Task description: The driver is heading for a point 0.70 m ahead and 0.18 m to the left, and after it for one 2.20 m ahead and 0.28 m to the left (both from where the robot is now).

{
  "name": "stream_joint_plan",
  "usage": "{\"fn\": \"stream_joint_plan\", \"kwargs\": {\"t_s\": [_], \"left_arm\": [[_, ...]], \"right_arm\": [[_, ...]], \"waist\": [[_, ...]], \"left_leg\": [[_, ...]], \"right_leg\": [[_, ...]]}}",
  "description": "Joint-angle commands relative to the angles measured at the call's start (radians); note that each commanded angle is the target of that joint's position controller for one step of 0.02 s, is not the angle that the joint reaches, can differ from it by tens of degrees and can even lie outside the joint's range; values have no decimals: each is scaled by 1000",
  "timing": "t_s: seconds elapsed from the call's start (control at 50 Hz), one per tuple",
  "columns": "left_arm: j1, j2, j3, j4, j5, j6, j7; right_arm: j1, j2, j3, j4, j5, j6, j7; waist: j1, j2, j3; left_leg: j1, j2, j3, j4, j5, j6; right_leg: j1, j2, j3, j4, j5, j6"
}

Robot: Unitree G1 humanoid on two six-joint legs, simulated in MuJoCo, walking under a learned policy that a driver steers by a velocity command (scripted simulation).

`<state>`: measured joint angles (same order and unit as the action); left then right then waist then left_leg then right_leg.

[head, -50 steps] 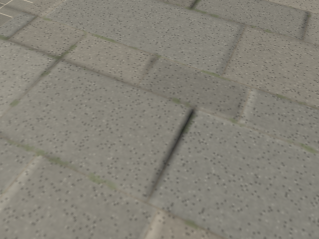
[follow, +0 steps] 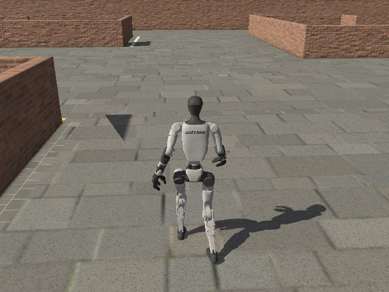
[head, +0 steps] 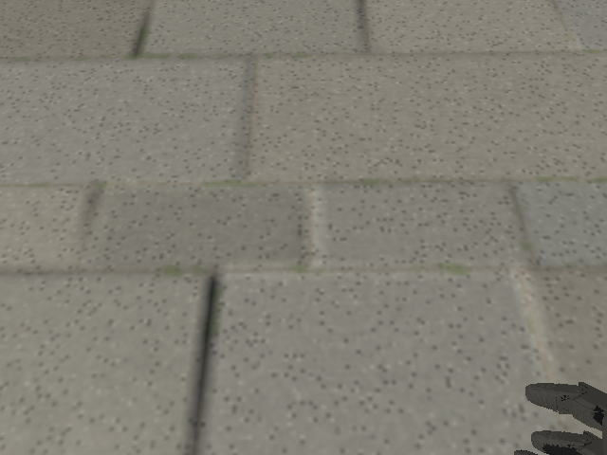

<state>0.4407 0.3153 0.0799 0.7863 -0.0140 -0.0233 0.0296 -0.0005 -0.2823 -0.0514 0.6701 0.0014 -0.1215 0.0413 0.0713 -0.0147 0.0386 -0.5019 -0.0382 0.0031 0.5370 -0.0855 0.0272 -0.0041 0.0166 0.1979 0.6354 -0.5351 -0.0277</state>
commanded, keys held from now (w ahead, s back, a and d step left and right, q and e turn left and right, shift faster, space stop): w+q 0.96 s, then e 0.04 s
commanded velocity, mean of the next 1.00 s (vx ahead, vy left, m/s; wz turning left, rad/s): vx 0.49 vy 0.00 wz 0.38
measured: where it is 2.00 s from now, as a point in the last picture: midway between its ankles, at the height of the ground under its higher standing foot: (253, 338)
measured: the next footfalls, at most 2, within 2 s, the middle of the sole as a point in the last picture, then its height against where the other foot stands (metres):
right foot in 0.40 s outside the picture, level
left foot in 0.92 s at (250, 389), level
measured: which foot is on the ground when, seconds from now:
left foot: down 0.00-0.40, up 0.42-0.90, down 0.92-1.00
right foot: up 0.00-0.38, down 0.40-0.90, up 0.92-1.00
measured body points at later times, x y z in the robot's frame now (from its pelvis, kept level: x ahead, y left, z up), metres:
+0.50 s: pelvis +0.26 -0.03 +0.02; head +0.28 -0.04 +0.47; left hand +0.41 +0.25 -0.05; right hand +0.35 -0.31 -0.11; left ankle +0.14 +0.11 -0.64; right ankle +0.33 -0.13 -0.72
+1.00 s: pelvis +0.49 +0.09 +0.01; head +0.53 +0.12 +0.45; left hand +0.41 +0.37 -0.12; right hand +0.79 -0.05 -0.07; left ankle +0.53 +0.18 -0.72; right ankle +0.42 -0.12 -0.62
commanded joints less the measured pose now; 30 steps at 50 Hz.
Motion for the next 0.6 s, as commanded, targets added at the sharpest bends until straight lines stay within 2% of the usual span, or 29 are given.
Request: {"fn": "stream_joint_plan", "kwargs": {"t_s": [0.02, 0.04, 0.06, 0.08, 0.1, 0.14, 0.18, 0.22, 0.26, 0.32, 0.36, 0.38, 0.4, 0.42, 0.44, 0.46, 0.48, 0.5, 0.52, 0.56, 0.6], "left_arm": [[118, 49, -14, -71, -33, -35, -9], [-18, 111, 1, -98, -40, -42, -14], [-109, 112, -4, -122, -20, -50, -13], [-168, 107, -2, -139, 4, -61, -15], [-171, 93, -2, -145, 10, -66, -18], [-154, 54, -13, -149, 12, -69, -24], [-201, 27, -29, -171, 22, -68, -27], [-265, 8, -43, -187, 25, -75, -34], [-323, 24, -41, -197, 15, -80, -41], [-373, 55, -30, -219, 3, -86, -44], [-347, 72, -16, -216, 0, -90, -41], [-292, 83, -5, -201, 0, -90, -37], [-192, 115, 11, -186, 5, -93, -29], [-43, 184, 28, -171, 19, -88, -20], [-16, 240, 41, -149, 33, -75, -34], [-66, 153, 22, -159, 22, -78, -40], [-107, 104, 8, -159, 15, -79, -40], [-157, 72, -2, -162, 22, -81, -41], [-191, 50, -6, -154, 27, -81, -41], [-205, 45, -3, -139, 29, -90, -36], [-190, 60, 6, -120, 25, -97, -32]], "right_arm": [[398, -192, -65, 62, 4, 0, 4], [316, -141, -50, 54, 12, 4, -1], [258, -131, -43, 46, 7, 10, -5], [229, -120, -39, 47, 0, 17, -7], [218, -112, -33, 45, -11, 17, -11], [221, -108, -30, 48, 1, 17, -18], [229, -138, -38, 55, 17, 20, -27], [232, -171, -48, 55, 23, 27, -35], [268, -189, -55, 60, 27, 36, -38], [323, -190, -55, 70, 35, 49, -41], [333, -180, -52, 70, 32, 58, -43], [339, -153, -44, 69, 26, 61, -43], [336, -105, -29, 61, 18, 60, -42], [360, -16, -1, 41, -4, 56, -41], [434, -29, -1, -4, 37, 45, -43], [404, -125, -26, 20, 50, 50, -50], [341, -146, -35, 14, 45, 56, -48], [329, -130, -35, 23, 36, 63, -48], [309, -121, -38, 16, 29, 69, -45], [291, -89, -35, 5, 30, 82, -34], [258, -66, -30, -14, 26, 90, -30]], "waist": [[-143, 287, -375], [-152, 192, -211], [-136, 88, -142], [-120, 57, -84], [-93, 75, -73], [-65, 105, -68], [-64, 102, -31], [-80, 103, -16], [-103, 100, -20], [-112, 93, -25], [-80, 94, -33], [-51, 95, -49], [3, 72, -94], [45, -118, -220], [-8, -384, -254], [1, -215, -148], [-2, -156, -70], [-26, -100, -51], [-41, -102, -26], [-56, -114, -18], [-55, -82, -15]], "left_leg": [[879, 395, -850, -283, -499, 263], [742, 364, -678, -285, -454, 233], [607, 322, -562, -286, -327, 216], [490, 287, -480, -297, -202, 217], [422, 258, -436, -315, -131, 217], [366, 234, -397, -348, -73, 239], [279, 232, -345, -380, -58, 253], [204, 199, -285, -385, -60, 231], [180, 188, -269, -368, -47, 206], [207, 200, -313, -310, -117, 168], [204, 190, -338, -238, -177, 133], [178, 162, -336, -176, -198, 111], [122, 108, -297, -28, -213, 74], [-3, 20, -179, 328, -417, 20], [-258, -20, -114, 585, -528, 2], [-318, 43, -159, 700, -433, -5], [-335, 65, -149, 718, -340, -5], [-292, 95, -144, 703, -264, -15], [-272, 118, -142, 666, -219, -21], [-218, 141, -118, 635, -160, -33], [-235, 144, -113, 589, -116, -44]], "right_leg": [[-669, 46, 23, 689, -27, 15], [-720, -1, -11, 710, 49, 6], [-693, -48, -56, 673, 117, -3], [-673, -80, -77, 605, 164, -6], [-623, -103, -74, 556, 195, -9], [-588, -110, -95, 451, 186, 3], [-559, -108, -128, 291, 181, 28], [-478, -89, -147, 134, 311, 43], [-410, -56, -154, 34, 451, 60], [-346, -37, -134, -66, 506, 63], [-254, -32, -142, -121, 479, 47], [-166, -36, -150, -141, 442, 31], [-31, -94, -105, -169, 389, -1], [170, -308, 116, -205, 288, -66], [247, -463, 554, -362, -27, -186], [168, -423, 526, -401, -143, -174], [97, -382, 367, -395, -30, -147], [31, -333, 242, -401, 126, -132], [-15, -300, 150, -415, 241, -129], [-69, -266, 17, -450, 392, -124], [-65, -269, -60, -467, 501, -138]]}}
Keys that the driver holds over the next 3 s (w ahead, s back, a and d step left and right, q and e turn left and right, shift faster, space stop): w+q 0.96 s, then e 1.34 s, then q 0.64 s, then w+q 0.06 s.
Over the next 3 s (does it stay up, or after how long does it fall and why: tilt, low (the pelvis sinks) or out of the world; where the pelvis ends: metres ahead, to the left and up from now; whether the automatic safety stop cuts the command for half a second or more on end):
stays up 0.67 0.16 0.02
